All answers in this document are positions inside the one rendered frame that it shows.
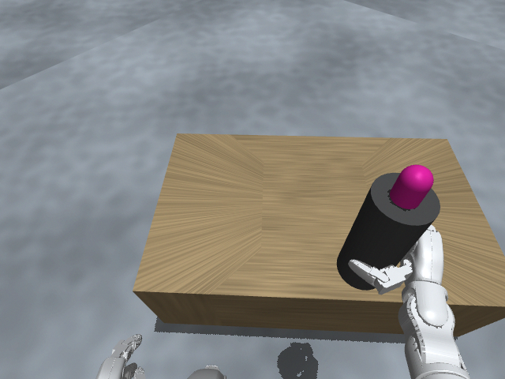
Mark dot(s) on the right robot arm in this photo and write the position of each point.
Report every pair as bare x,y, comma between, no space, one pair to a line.
428,324

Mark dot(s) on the left robot hand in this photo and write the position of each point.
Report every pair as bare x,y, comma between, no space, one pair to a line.
114,366

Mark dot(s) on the bottle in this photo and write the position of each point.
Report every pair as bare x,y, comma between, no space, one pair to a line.
397,210

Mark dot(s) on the right robot hand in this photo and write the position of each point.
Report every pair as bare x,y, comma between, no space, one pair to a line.
424,261

